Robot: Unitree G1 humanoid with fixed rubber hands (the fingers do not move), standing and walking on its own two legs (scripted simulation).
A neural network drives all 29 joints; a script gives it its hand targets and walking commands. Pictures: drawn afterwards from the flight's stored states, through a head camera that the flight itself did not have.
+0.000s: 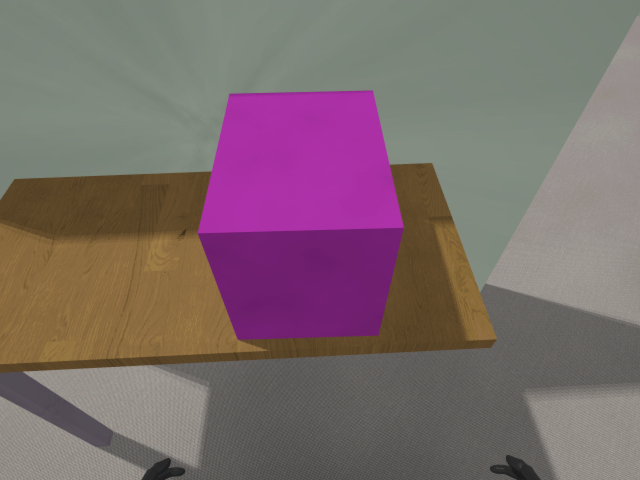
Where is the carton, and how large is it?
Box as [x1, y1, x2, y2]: [198, 90, 403, 339]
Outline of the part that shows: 372,90 229,94 198,234 238,339 378,334 403,226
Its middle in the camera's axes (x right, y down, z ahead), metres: -0.02 -0.05 +0.63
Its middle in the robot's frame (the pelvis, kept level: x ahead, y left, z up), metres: +0.50 +0.05 +0.02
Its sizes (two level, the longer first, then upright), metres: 0.299 0.231 0.264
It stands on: a table, 0.65 m high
